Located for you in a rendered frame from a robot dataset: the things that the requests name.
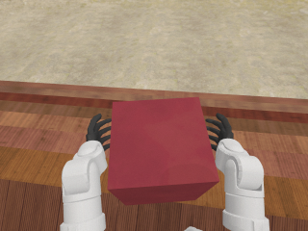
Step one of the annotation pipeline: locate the right robot hand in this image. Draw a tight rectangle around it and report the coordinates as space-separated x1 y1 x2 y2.
205 113 234 151

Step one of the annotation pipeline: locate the robot left forearm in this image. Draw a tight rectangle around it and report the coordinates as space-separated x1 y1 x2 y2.
60 141 108 231

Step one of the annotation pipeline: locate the left robot hand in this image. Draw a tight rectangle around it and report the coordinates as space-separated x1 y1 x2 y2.
86 114 112 151

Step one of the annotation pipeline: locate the robot right forearm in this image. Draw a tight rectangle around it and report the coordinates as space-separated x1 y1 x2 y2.
215 139 270 231

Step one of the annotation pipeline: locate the carton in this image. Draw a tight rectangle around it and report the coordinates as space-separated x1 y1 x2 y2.
107 97 219 206

